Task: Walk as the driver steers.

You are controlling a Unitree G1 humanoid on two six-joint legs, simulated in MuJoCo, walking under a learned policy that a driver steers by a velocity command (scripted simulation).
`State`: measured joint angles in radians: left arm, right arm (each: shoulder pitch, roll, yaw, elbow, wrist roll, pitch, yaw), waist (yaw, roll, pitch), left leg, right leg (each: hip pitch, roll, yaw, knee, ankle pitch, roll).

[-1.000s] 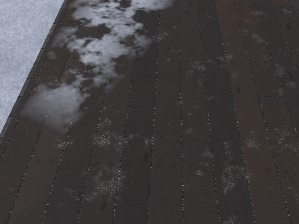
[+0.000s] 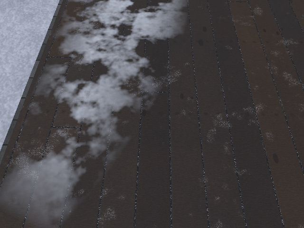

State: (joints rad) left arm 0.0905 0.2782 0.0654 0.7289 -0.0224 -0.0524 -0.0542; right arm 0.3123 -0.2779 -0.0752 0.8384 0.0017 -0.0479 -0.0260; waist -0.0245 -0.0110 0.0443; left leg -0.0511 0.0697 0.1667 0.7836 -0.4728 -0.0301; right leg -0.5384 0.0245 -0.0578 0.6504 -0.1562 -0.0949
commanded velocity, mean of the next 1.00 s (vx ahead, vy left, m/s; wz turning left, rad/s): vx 0.50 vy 0.00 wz -0.41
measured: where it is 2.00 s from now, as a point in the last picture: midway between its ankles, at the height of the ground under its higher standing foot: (211, 113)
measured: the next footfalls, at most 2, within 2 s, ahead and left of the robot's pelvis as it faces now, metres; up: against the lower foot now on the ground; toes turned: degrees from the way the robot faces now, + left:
left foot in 0.44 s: +0.45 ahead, +0.09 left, +0.00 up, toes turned -19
right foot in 0.94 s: +0.60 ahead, -0.25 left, +0.00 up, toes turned -26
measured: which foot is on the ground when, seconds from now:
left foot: up 0.00-0.42, down 0.44-0.96, up 0.98-1.00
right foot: down 0.00-0.46, up 0.48-0.92, down 0.94-1.00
